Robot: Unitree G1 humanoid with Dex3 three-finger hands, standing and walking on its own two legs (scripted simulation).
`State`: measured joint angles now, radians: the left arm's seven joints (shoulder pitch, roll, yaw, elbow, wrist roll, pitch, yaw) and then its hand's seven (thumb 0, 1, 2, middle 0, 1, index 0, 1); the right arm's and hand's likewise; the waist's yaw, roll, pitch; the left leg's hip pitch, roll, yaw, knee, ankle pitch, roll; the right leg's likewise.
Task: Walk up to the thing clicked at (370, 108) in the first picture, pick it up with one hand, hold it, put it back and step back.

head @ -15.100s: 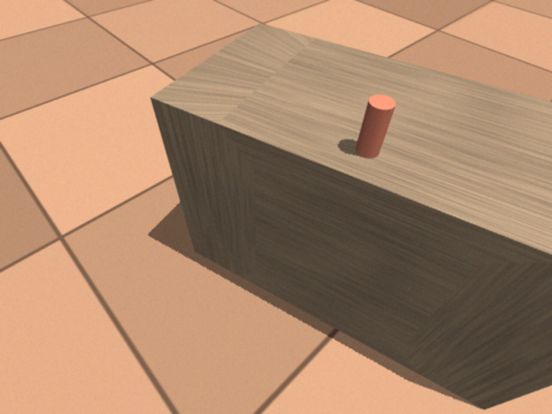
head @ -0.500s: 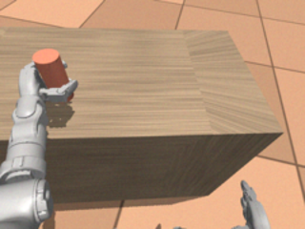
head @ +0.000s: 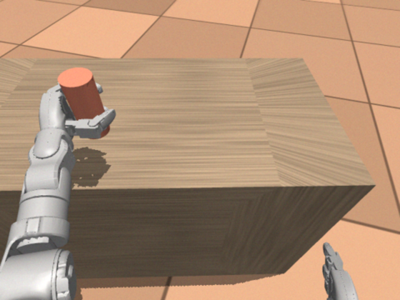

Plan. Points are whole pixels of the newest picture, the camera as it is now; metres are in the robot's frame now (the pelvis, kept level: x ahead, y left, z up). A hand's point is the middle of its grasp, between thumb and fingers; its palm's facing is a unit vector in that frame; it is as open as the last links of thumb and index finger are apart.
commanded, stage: lift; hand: left
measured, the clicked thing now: (87, 106) +0.43 +0.20 +0.18
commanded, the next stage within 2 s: hold in 0.96 s
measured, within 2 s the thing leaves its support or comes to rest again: neither
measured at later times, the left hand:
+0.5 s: hand (80, 103) +0.37 +0.18 +0.23, palm faces +0.16 -0.99 -0.01, open 7.9 cm
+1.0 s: hand (65, 96) +0.34 +0.18 +0.27, palm faces +0.16 -0.99 +0.00, open 7.9 cm
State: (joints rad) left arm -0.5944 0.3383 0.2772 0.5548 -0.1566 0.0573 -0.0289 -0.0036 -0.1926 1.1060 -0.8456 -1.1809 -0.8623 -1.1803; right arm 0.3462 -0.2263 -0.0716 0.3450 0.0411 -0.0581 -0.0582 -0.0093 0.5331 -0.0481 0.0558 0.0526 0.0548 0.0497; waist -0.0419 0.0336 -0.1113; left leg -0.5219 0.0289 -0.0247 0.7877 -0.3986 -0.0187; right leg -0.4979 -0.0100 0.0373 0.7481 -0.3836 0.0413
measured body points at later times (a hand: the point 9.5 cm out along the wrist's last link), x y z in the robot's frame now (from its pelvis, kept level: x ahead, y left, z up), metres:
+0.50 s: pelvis +0.00 -0.01 +0.01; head -0.02 -0.03 +0.46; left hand +0.35 +0.23 +0.24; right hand +0.16 -0.27 -0.05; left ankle +0.00 +0.13 -0.71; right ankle -0.01 -0.15 -0.71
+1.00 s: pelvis -0.01 +0.00 +0.01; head -0.04 -0.03 +0.46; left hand +0.33 +0.23 +0.27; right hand +0.16 -0.27 -0.05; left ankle +0.00 +0.13 -0.71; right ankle -0.01 -0.15 -0.71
